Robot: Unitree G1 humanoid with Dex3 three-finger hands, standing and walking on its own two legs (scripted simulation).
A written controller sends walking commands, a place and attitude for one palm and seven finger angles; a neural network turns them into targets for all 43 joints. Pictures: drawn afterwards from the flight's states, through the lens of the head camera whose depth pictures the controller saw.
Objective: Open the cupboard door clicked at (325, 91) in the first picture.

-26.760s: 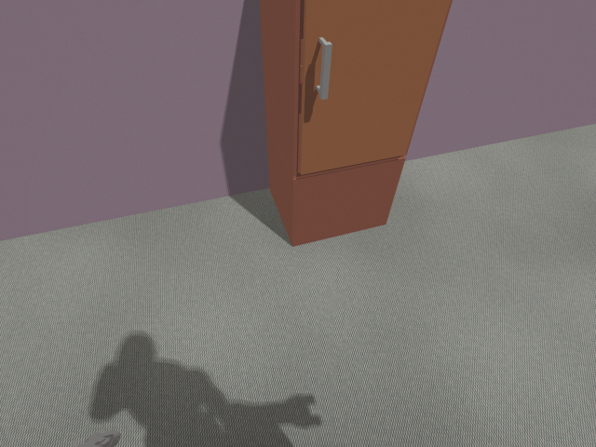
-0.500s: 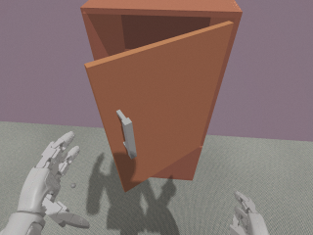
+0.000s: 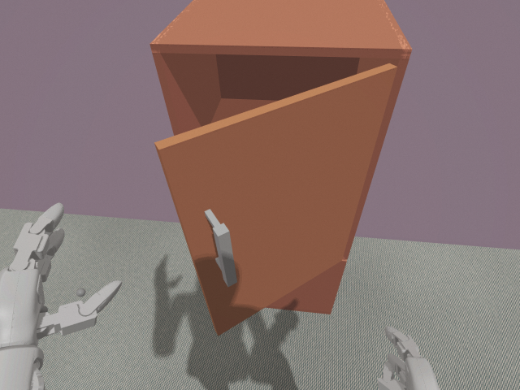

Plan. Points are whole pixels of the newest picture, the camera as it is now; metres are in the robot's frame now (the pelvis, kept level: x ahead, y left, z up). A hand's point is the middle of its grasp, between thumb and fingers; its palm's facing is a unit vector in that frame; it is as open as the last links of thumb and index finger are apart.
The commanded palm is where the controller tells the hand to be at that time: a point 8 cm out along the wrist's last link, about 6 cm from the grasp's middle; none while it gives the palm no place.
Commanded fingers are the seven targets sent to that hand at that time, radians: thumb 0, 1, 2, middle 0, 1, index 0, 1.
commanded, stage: draw the hand back to the body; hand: left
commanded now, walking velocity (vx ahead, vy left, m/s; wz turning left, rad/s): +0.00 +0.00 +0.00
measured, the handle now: (220, 249) +0.33 +0.12 +0.04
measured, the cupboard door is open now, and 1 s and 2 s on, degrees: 39 39 39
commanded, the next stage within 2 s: step back with the hand held close in 0.60 s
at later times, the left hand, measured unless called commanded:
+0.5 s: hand (67, 286) +0.18 +0.25 +0.16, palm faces +0.46 -0.80 -0.39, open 7.6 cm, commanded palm +0.13 +0.29 +0.17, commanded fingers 0.00 0.90 0.90 -0.20 -0.30 -0.20 -0.30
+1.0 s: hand (66, 299) +0.16 +0.24 +0.16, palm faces +0.36 -0.79 -0.50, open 7.5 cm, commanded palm +0.10 +0.29 +0.18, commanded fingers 0.00 0.90 0.90 -0.20 -0.30 -0.20 -0.30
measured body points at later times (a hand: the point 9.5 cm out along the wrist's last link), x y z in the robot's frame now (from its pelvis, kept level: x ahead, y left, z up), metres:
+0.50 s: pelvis -0.01 -0.01 +0.01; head -0.03 -0.04 +0.45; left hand +0.15 +0.29 +0.18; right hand +0.18 -0.23 -0.08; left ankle -0.06 +0.10 -0.74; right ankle +0.02 -0.13 -0.74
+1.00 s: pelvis -0.04 -0.01 +0.00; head -0.03 -0.02 +0.45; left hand +0.14 +0.28 +0.18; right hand +0.13 -0.26 -0.08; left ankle -0.06 +0.10 -0.74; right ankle +0.02 -0.13 -0.74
